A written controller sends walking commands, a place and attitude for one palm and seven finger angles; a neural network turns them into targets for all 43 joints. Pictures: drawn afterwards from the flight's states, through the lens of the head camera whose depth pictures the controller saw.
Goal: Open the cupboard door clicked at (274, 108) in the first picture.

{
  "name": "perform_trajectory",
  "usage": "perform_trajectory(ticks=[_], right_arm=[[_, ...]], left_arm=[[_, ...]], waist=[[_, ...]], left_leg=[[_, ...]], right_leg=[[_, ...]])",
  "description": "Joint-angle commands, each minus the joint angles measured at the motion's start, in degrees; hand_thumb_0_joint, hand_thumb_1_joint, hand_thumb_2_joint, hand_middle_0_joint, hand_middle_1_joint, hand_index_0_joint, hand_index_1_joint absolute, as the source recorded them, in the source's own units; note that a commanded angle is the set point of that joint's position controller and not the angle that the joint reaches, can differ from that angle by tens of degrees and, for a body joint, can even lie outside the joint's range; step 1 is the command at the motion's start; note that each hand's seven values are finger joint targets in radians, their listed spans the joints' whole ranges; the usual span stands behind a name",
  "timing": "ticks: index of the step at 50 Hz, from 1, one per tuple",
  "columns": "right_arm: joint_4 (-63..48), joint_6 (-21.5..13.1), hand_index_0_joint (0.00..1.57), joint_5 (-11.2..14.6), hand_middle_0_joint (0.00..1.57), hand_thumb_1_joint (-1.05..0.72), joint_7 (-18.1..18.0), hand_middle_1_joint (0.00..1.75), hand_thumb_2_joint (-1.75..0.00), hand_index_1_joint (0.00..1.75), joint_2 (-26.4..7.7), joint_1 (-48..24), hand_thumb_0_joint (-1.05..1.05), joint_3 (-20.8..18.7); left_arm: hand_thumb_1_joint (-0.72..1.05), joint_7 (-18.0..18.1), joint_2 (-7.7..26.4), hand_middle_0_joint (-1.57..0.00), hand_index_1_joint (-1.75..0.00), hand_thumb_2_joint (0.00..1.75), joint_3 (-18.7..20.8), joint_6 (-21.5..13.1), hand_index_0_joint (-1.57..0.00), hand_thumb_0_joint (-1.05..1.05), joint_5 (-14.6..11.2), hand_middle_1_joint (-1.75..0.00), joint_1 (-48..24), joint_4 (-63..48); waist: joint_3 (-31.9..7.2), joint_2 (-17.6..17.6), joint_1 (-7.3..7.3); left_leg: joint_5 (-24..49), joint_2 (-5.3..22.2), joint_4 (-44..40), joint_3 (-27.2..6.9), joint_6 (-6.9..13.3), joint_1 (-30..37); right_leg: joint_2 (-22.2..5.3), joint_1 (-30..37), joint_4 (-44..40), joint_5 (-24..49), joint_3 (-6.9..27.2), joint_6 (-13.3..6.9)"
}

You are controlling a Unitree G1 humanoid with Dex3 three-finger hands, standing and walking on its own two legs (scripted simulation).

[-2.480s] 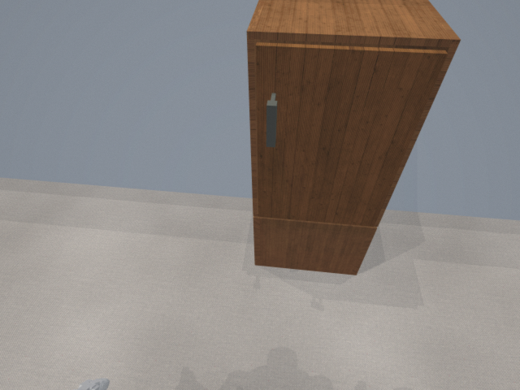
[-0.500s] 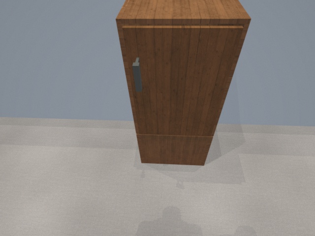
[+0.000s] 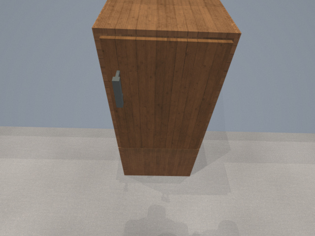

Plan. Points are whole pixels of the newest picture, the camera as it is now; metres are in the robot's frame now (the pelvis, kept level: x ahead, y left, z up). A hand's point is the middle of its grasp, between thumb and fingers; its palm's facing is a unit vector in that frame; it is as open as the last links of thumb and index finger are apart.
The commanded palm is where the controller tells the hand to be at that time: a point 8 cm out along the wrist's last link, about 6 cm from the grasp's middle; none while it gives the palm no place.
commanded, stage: come to a stop and stand still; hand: left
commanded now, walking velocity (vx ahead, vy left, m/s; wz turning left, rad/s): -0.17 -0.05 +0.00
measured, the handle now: (119, 89) +0.56 +0.18 +0.04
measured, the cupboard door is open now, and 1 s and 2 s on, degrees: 0 0 0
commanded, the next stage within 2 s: look again from close up in 0.84 s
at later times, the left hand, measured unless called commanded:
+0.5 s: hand out of the picture -0.04 +0.13 -0.16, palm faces +0.03 -0.98 -0.21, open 7.4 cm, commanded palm none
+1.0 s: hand out of the picture -0.06 +0.10 -0.17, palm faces +0.04 -0.99 -0.15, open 7.4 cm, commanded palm none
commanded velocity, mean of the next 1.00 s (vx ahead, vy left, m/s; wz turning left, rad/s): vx -0.01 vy -0.01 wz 0.00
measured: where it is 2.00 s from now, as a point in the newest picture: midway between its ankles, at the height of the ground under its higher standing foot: outside the picture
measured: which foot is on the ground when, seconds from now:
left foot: down 0.00-1.00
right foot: down 0.00-0.00, up 0.02-0.36, down 0.38-1.00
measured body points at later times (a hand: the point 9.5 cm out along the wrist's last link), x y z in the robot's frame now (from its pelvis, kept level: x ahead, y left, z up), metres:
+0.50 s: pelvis -0.03 -0.04 +0.01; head -0.04 -0.05 +0.46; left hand -0.04 +0.18 -0.14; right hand -0.02 -0.27 -0.15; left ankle +0.05 +0.07 -0.73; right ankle -0.07 -0.16 -0.73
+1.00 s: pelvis -0.01 -0.05 +0.01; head +0.01 -0.04 +0.46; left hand -0.06 +0.15 -0.16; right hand -0.04 -0.25 -0.15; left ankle +0.06 +0.07 -0.73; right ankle -0.07 -0.16 -0.73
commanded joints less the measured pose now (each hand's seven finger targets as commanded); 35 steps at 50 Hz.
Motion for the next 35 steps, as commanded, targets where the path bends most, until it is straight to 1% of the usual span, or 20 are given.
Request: perform_trajectory(ticks=[1, 2, 3, 5, 6, 9, 12, 15, 17, 18, 19, 20, 21, 22, 24, 26, 28, 29, 31, 35], right_arm=[[-1.96, -0.29, 0.2, 0.11, 0.2, -0.9, -1.13, 0.3, -0.9, 0.3, -7.99, 9.11, 0.0, -0.97], [-3.71, -0.77, 0.2, -0.3, 0.2, -0.9, -0.99, 0.3, -0.9, 0.3, -6.87, 4.18, 0.0, -0.73], [-4.93, -0.67, 0.2, -0.91, 0.2, -0.9, -0.71, 0.3, -0.9, 0.3, -6.85, 0.73, 0.0, -0.46], [-5.8, -0.27, 0.2, -1.34, 0.2, -0.9, 0.11, 0.3, -0.9, 0.3, -8.19, -0.32, 0.0, -0.93], [-5.66, -0.34, 0.2, -1.26, 0.2, -0.9, 0.35, 0.3, -0.9, 0.3, -8.55, -0.18, 0.0, -1.08], [-5.0, 0.02, 0.2, -1.07, 0.2, -0.9, 0.98, 0.3, -0.9, 0.3, -9.77, 1.34, 0.0, -1.87], [-3.65, 0.24, 0.2, -1.14, 0.2, -0.9, 1.4, 0.3, -0.9, 0.3, -10.54, 4.04, 0.0, -2.41], [-2.62, 0.59, 0.2, -1.1, 0.2, -0.9, 1.71, 0.3, -0.9, 0.3, -11.23, 5.66, 0.0, -2.87], [-2.01, 0.61, 0.2, -0.69, 0.2, -0.9, 2.01, 0.3, -0.9, 0.3, -10.29, 6.36, 0.0, -2.81], [-1.97, 0.67, 0.2, -0.31, 0.2, -0.9, 2.16, 0.3, -0.9, 0.3, -8.53, 6.68, 0.0, -2.55], [-2.46, 0.73, 0.2, 0.04, 0.2, -0.9, 2.22, 0.3, -0.9, 0.3, -5.85, 6.92, 0.0, -1.94], [-2.74, 0.79, 0.2, -0.27, 0.2, -0.9, 2.48, 0.3, -0.9, 0.3, -4.83, 6.12, 0.0, -1.4], [-2.21, 0.92, 0.2, -0.61, 0.2, -0.9, 2.52, 0.3, -0.9, 0.3, -4.99, 6.39, 0.0, -1.2], [-1.1, 0.68, 0.2, -0.69, 0.2, -0.9, 2.45, 0.3, -0.9, 0.3, -5.01, 6.86, 0.0, -0.94], [0.99, -0.23, 0.2, -0.28, 0.2, -0.9, 2.1, 0.3, -0.9, 0.3, -5.39, 9.49, 0.0, -0.37], [2.16, -0.39, 0.2, -0.05, 0.2, -0.9, 1.82, 0.3, -0.9, 0.3, -6.37, 9.79, 0.0, -0.34], [2.96, 0.43, 0.2, -0.19, 0.2, -0.9, 1.85, 0.3, -0.9, 0.3, -6.31, 10.06, 0.0, -0.35], [3.51, 0.59, 0.2, -0.27, 0.2, -0.9, 1.84, 0.3, -0.9, 0.3, -5.63, 10.08, 0.0, -0.16], [4.24, 0.65, 0.2, -0.35, 0.2, -0.9, 1.71, 0.3, -0.9, 0.3, -4.99, 11.51, 0.0, 0.17], [4.86, 0.26, 0.2, -0.42, 0.2, -0.9, 1.29, 0.3, -0.9, 0.3, -4.32, 12.28, 0.0, 0.41]], left_arm=[[0.9, 0.49, 7.93, -0.2, -0.3, 0.9, 2.34, 0.23, -0.2, 0.0, -0.45, -0.3, 1.98, -5.58], [0.9, -0.1, 8.38, -0.2, -0.3, 0.9, 2.84, 1.22, -0.2, 0.0, 0.17, -0.3, 0.93, -5.68], [0.9, -0.57, 7.1, -0.2, -0.3, 0.9, 2.82, 1.87, -0.2, 0.0, 0.67, -0.3, 1.06, -5.54], [0.9, -1.26, 6.1, -0.2, -0.3, 0.9, 2.65, 2.87, -0.2, 0.0, 0.99, -0.3, 1.68, -5.15], [0.9, -1.51, 5.87, -0.2, -0.3, 0.9, 2.57, 3.0, -0.2, 0.0, 1.0, -0.3, 2.19, -4.96], [0.9, -1.79, 6.31, -0.2, -0.3, 0.9, 2.27, 3.21, -0.2, 0.0, 1.25, -0.3, 0.31, -5.49], [0.9, -2.05, 6.77, -0.2, -0.3, 0.9, 1.66, 2.74, -0.2, 0.0, 1.34, -0.3, -3.3, -6.52], [0.9, -2.01, 7.26, -0.2, -0.3, 0.9, 1.37, 2.13, -0.2, 0.0, 1.04, -0.3, -2.14, -5.56], [0.9, -1.88, 8.89, -0.2, -0.3, 0.9, 1.33, 1.46, -0.2, 0.0, 1.15, -0.3, 0.48, -4.26], [0.9, -1.69, 10.44, -0.2, -0.3, 0.9, 1.37, 0.99, -0.2, 0.0, 1.31, -0.3, 0.46, -4.22], [0.9, -1.57, 13.2, -0.2, -0.3, 0.9, 1.48, 0.64, -0.2, 0.0, 1.32, -0.3, -1.08, -4.68], [0.9, -1.62, 14.91, -0.2, -0.3, 0.9, 1.46, 0.55, -0.2, 0.0, 1.09, -0.3, -4.29, -5.47], [0.9, -1.54, 14.16, -0.2, -0.3, 0.9, 1.37, 0.04, -0.2, 0.0, 0.98, -0.3, -7.42, -5.9], [0.9, -1.54, 13.0, -0.2, -0.3, 0.9, 0.93, -0.38, -0.2, 0.0, 0.76, -0.3, -9.04, -5.69], [0.9, -1.75, 11.11, -0.2, -0.3, 0.9, 0.24, -0.74, -0.2, 0.0, 0.15, -0.3, -6.63, -4.17], [0.9, -1.69, 10.17, -0.2, -0.3, 0.9, 0.12, -0.54, -0.2, 0.0, 0.04, -0.3, -4.17, -2.85], [0.9, -1.51, 9.46, -0.2, -0.3, 0.9, 0.02, 0.02, -0.2, 0.0, 0.3, -0.3, -3.9, -2.37], [0.9, -1.58, 9.38, -0.2, -0.3, 0.9, -0.1, 0.21, -0.2, 0.0, 0.31, -0.3, -3.63, -1.86], [0.9, -1.6, 9.22, -0.2, -0.3, 0.9, -0.1, 0.2, -0.2, 0.0, 0.25, -0.3, -2.5, -1.32], [0.9, -1.64, 8.07, -0.2, -0.3, 0.9, -0.15, 0.01, -0.2, 0.0, 0.02, -0.3, -0.35, -0.15]], waist=[[-1.73, 7.27, -1.54], [0.47, 3.28, -0.34], [1.75, 2.42, 1.23], [0.82, 1.95, 1.69], [-0.73, 2.45, 2.0], [-2.51, 6.5, 0.58], [-2.77, 7.79, -1.17], [-2.63, 6.5, -0.9], [-2.4, 2.81, 0.15], [-1.87, -0.76, -0.37], [-1.51, -7.33, -1.45], [0.55, -9.61, -2.08], [0.41, -10.99, -2.9], [1.29, -12.24, -3.17], [-0.58, -7.46, -2.89], [0.41, -5.36, -2.02], [5.99, -6.51, -2.33], [7.66, -3.93, -2.32], [8.7, -1.52, -2.28], [6.83, 0.55, -1.75]], left_leg=[[49.58, 23.95, -12.56, -21.28, 15.34, 4.94], [35.03, 22.3, -15.07, -19.22, 12.74, -2.38], [26.59, 18.89, -16.24, -17.04, 10.65, -4.6], [11.77, 14.81, -18.47, -13.78, 8.02, -7.9], [6.7, 14.19, -19.3, -13.52, 7.65, -6.99], [-5.43, 13.69, -21.08, -14.72, 7.31, -3.85], [-10.88, 14.12, -21.95, -16.97, 7.05, -0.43], [-14.07, 13.03, -21.93, -16.84, 4.89, -0.56], [-12.93, 9.06, -19.06, -12.91, 1.22, -1.94], [-10.98, 5.87, -14.42, -9.48, -1.32, -2.35], [-8.67, 2.22, -8.46, -5.31, -3.71, -1.51], [-6.16, 1.51, -6.24, -4.06, -4.24, 1.39], [-3.86, 2.52, -4.98, -4.27, -4.1, 3.9], [-0.05, 3.25, -5.81, -4.95, -3.78, 5.82], [8.13, 4.19, -9.88, -6.48, -3.14, 9.59], [8.24, 5.42, -11.25, -7.12, -2.94, 9.33], [1.11, 5.1, -10.46, -6.33, -3.7, 7.69], [0.35, 4.65, -10.06, -6.29, -3.72, 8.23], [0.4, 4.71, -11.03, -6.9, -3.46, 7.44], [0.77, 4.91, -12.01, -7.35, -3.37, 5.73]], right_leg=[[-6.35, -13.33, 35.57, -17.36, 10.62, 3.64], [-7.41, -11.49, 32.98, -14.22, 10.7, 2.73], [-8.44, -12.05, 30.96, -10.32, 9.85, 2.44], [-7.85, -9.5, 26.86, -5.98, 6.03, 2.64], [-8.05, -9.42, 24.61, -4.97, 5.31, 2.81], [-8.74, -10.31, 17.61, -4.59, 3.35, 3.01], [-9.16, -9.84, 8.48, -6.56, 2.05, 2.72], [-8.14, -4.43, -4.47, -5.07, 0.75, 2.09], [-8.6, 1.56, -17.17, 1.88, 1.39, 1.52], [-12.81, 0.45, -21.57, -0.1, 7.4, -0.3], [-19.63, -4.36, -25.64, -5.17, 15.91, -3.06], [-23.61, -11.19, -28.77, -7.69, 17.82, -5.0], [-22.64, -13.34, -28.62, -4.96, 17.35, -5.18], [-20.02, -13.88, -26.37, 1.02, 14.72, -4.11], [-15.85, -10.64, -21.93, 7.94, 9.35, -1.49], [-13.89, -9.3, -22.03, 4.63, 7.89, -0.08], [-14.63, -14.58, -26.08, -7.37, 9.69, -0.68], [-15.01, -17.08, -26.52, -9.97, 10.19, -0.97], [-14.01, -16.43, -25.62, -8.98, 9.53, -0.91], [-13.21, -12.16, -23.8, -5.04, 8.64, -0.86]])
